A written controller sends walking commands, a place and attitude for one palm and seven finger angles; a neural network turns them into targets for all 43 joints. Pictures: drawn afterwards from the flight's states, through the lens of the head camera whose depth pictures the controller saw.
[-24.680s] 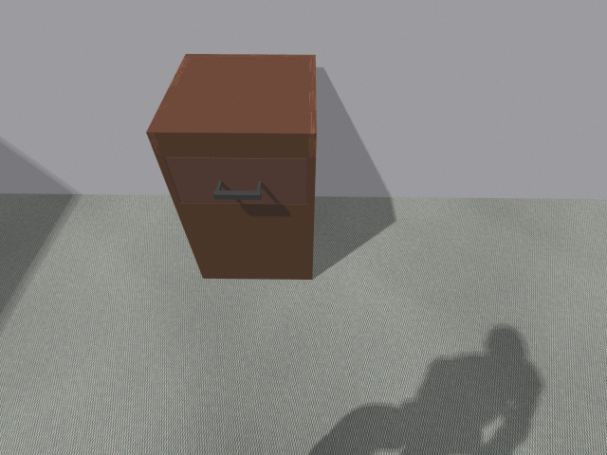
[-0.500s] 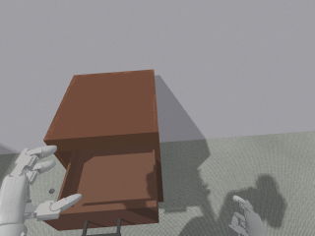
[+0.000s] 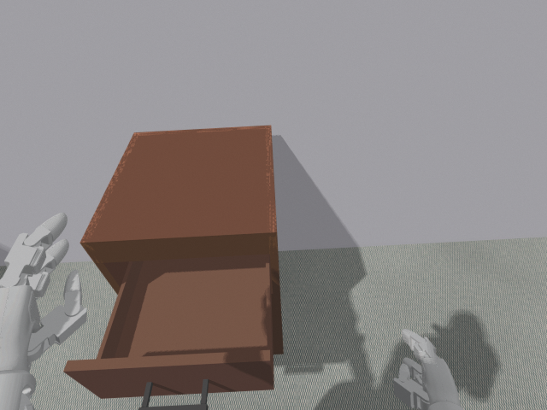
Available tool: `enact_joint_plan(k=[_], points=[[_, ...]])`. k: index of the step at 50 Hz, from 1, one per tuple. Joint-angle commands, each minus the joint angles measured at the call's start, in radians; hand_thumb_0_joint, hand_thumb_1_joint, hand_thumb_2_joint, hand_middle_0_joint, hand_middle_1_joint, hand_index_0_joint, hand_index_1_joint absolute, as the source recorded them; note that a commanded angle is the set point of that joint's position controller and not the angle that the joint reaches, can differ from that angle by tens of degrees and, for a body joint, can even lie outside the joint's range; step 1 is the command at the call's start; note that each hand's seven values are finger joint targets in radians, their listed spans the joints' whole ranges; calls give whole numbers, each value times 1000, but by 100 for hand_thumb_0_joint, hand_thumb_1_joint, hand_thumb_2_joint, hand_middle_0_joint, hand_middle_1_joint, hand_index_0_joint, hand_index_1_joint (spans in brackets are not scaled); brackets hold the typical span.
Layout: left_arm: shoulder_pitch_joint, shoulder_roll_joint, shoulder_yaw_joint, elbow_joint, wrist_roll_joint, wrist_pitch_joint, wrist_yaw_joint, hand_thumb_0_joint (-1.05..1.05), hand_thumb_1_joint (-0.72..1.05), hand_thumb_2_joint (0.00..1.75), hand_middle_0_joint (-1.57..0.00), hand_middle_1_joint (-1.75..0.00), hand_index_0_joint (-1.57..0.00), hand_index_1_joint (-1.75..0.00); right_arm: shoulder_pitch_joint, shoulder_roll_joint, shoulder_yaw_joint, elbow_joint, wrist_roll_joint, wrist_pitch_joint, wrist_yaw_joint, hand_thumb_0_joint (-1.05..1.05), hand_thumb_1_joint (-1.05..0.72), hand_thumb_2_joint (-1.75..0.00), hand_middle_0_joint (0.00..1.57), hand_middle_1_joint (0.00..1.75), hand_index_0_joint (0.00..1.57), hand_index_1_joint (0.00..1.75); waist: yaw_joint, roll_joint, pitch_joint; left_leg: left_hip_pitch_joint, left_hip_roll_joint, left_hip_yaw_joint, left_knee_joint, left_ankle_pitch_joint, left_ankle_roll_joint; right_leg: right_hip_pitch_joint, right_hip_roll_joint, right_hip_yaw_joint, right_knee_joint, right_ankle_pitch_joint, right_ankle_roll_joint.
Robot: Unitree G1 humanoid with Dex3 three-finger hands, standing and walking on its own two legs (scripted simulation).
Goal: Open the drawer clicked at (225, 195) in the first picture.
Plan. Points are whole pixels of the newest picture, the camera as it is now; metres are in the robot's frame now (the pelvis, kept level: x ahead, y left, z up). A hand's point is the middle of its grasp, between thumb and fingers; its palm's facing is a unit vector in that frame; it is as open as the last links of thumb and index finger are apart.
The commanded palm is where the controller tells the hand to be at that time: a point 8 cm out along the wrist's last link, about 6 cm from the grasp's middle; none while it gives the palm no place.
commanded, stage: draw the hand back to the body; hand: left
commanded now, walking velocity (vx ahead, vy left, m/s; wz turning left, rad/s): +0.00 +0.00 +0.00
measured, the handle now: (175, 399) +0.20 +0.24 -0.25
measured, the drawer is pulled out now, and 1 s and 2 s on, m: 0.24 0.24 0.24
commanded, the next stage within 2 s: step back with the hand held close in 0.06 s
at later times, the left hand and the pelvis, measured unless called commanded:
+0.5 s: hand (62, 334) +0.16 +0.25 +0.13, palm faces +0.25 -0.84 -0.48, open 7.4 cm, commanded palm +0.10 +0.30 +0.17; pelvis -0.03 +0.02 +0.00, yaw +1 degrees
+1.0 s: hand (13, 372) +0.11 +0.26 +0.15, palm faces +0.34 -0.84 -0.43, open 7.4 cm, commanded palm +0.05 +0.31 +0.17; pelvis -0.07 +0.03 -0.01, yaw +2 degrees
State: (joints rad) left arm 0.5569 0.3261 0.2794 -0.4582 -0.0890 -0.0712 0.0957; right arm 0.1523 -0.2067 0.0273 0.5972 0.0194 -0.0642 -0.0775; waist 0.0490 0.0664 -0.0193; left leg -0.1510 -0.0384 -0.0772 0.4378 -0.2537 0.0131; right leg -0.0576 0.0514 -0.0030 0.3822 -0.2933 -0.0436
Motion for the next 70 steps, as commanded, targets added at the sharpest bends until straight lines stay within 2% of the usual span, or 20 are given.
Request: enact_joint_plan(k=[1, 8, 9, 10, 15, 22, 27, 33, 37, 41, 46, 48, 51, 53, 56, 60, 64, 66, 67, 70], points=[[-83, 198, 134, -274, 3, -62, 22, 0, 90, 90, -20, -30, -20, -30, -146, -95, -36, -184, 1, -67, -10, 0, -90, -90, 20, 30, 20, 30, 3, 19, -93, 110, 29, 45, -21, 298, 17, -69, -56, -13, -75, 349, 35], [-58, 164, 115, -218, 6, -59, 26, 0, 90, 90, -20, -30, -20, -30, -139, -91, -38, -163, 2, -72, -8, 0, -90, -90, 20, 30, 20, 30, -3, -16, -39, 102, 37, 35, -39, 281, 15, -85, -52, -29, -77, 306, 33], [-221, 335, 288, -349, 10, -113, 38, 0, 90, 90, -20, -30, -20, -30, -113, -119, -44, -200, -1, -48, -2, 0, -90, -90, 20, 30, 20, 30, -21, -29, 65, 2, 38, -5, -1, 242, 38, -161, -93, 37, -140, 350, 44], [-97, 247, 239, -187, 18, -121, 25, 0, 90, 90, -20, -30, -20, -30, -114, -105, -51, -159, -9, -30, 1, 0, -90, -90, 20, 30, 20, 30, -29, -105, 79, -11, 38, -17, 19, 229, 38, -171, -103, 23, -147, 345, 44], [88, 149, 156, -193, 22, -144, 4, 0, 90, 90, -20, -30, -20, -30, -128, -124, -77, -169, -10, 20, 20, 0, -90, -90, 20, 30, 20, 30, -37, -51, -72, 10, 40, -7, 20, 336, 41, -112, -106, -6, -91, 398, 57], [130, 243, 220, -386, 11, -159, 37, 0, 90, 90, -20, -30, -20, -30, -132, -131, -86, -210, 7, 41, 0, 0, -90, -90, 20, 30, 20, 30, -47, -4, -216, -11, 79, -20, 5, 442, 40, -59, -92, -16, -8, 395, 61], [137, 249, 233, -397, 9, -152, 48, 0, 90, 90, -20, -30, -20, -30, -115, -129, -94, -208, 8, 42, -10, 0, -90, -90, 20, 30, 20, 30, -50, 13, -195, -63, 108, -58, -16, 454, 42, -64, -65, -30, 46, 321, 62], [149, 213, 221, -343, 14, -154, 43, 0, 90, 90, -20, -30, -20, -30, -120, -143, -100, -198, 2, 29, -1, 0, -90, -90, 20, 30, 20, 30, -51, 19, -128, -243, 151, -117, -97, 198, 65, -55, -43, -18, 122, 125, 56], [142, 214, 236, -352, 26, -162, 44, 0, 90, 90, -20, -30, -20, -30, -135, -146, -94, -216, 4, 14, 0, 0, -90, -90, 20, 30, 20, 30, -48, 29, -96, -462, 156, -142, -127, -84, 84, 51, -46, 5, 163, 158, 55], [131, 239, 254, -387, 31, -179, 46, 0, 90, 90, -20, -30, -20, -30, -129, -154, -94, -222, 6, 1, 0, 0, -90, -90, 20, 30, 20, 30, -51, -11, -99, -498, 123, -117, -65, -210, 79, 31, -68, 48, 111, 158, 50], [104, 247, 230, -436, 18, -203, 65, 0, 90, 90, -20, -30, -20, -30, -88, -151, -100, -193, 3, -17, -2, 0, -90, -90, 20, 30, 20, 30, -70, -68, -93, -233, 36, -44, 162, -107, 20, -290, -182, 134, -68, -1, -24], [93, 233, 210, -441, 16, -213, 76, 0, 90, 90, -20, -30, -20, -30, -87, -138, -95, -179, 3, -21, -7, 0, -90, -90, 20, 30, 20, 30, -74, -75, -87, -183, 35, -42, 194, -73, 12, -349, -208, 116, -68, -6, -36], [89, 270, 246, -441, 20, -221, 84, 0, 90, 90, -20, -30, -20, -30, -105, -144, -99, -170, 1, -24, -17, 0, -90, -90, 20, 30, 20, 30, -72, 26, -68, -197, 90, -93, 59, -26, 23, -341, -124, 43, -5, 29, 2], [95, 254, 249, -430, 25, -224, 77, 0, 90, 90, -20, -30, -20, -30, -113, -142, -91, -185, 0, -26, -19, 0, -90, -90, 20, 30, 20, 30, -63, 128, -87, -423, 201, -214, -146, -27, 75, -92, -12, -16, 213, 44, 51], [83, 263, 273, -426, 32, -220, 68, 0, 90, 90, -20, -30, -20, -30, -99, -133, -100, -173, -19, -44, -14, 0, -90, -90, 20, 30, 20, 30, -53, 177, -130, -439, 286, -286, -200, 42, 126, -91, 7, 25, 422, -111, 49], [148, 226, 240, -421, 21, -217, 54, 0, 90, 90, -20, -30, -20, -30, -76, -130, -101, -140, -25, -65, 17, 0, -90, -90, 20, 30, 20, 30, -41, 64, -194, -148, 256, -220, -59, 406, 132, -249, -4, 29, 282, -158, 47], [148, 247, 243, -469, 14, -219, 32, 0, 90, 90, -20, -30, -20, -30, -97, -135, -88, -121, -32, -71, 39, 0, -90, -90, 20, 30, 20, 30, -36, 103, -272, 62, 247, -188, 12, 710, 118, -282, -4, 22, 146, -71, 51], [148, 294, 285, -494, 17, -220, 28, 0, 90, 90, -20, -30, -20, -30, -101, -147, -91, -120, -39, -66, 40, 0, -90, -90, 20, 30, 20, 30, -30, 150, -325, 112, 244, -159, 47, 787, 112, -251, -3, 19, 96, -31, 52], [166, 270, 274, -494, 8, -220, 21, 0, 90, 90, -20, -30, -20, -30, -106, -134, -86, -128, -35, -63, 45, 0, -90, -90, 20, 30, 20, 30, -28, 150, -338, 117, 239, -148, 62, 786, 103, -234, -7, 17, 72, -17, 51], [185, 288, 304, -519, -2, -231, 8, 0, 90, 90, -20, -30, -20, -30, -108, -131, -88, -160, -16, -36, 56, 0, -90, -90, 20, 30, 20, 30, -30, 39, -392, 117, 185, -58, 162, 696, 59, -159, -24, -8, -52, 231, 75]])
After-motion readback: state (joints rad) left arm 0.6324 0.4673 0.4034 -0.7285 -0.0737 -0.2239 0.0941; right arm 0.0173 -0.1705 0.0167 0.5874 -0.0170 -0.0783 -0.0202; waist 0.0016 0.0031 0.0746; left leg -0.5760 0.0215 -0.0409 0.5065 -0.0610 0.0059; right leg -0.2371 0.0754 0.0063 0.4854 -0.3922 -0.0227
